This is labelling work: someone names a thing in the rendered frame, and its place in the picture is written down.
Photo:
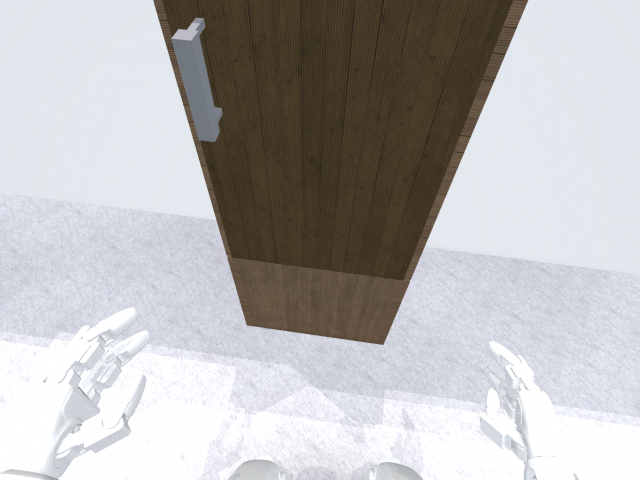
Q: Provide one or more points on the left robot hand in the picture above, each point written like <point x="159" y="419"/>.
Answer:
<point x="43" y="441"/>

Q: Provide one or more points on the robot left thigh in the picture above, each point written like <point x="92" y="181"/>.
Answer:
<point x="258" y="469"/>

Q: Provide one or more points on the cupboard door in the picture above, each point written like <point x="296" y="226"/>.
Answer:
<point x="340" y="118"/>

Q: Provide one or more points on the handle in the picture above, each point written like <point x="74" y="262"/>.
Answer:
<point x="190" y="58"/>

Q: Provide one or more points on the right robot hand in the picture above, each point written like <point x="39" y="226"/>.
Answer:
<point x="524" y="402"/>

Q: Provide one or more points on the robot right shin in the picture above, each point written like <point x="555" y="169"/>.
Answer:
<point x="390" y="459"/>

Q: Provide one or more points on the robot right forearm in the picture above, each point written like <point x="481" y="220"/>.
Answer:
<point x="550" y="468"/>

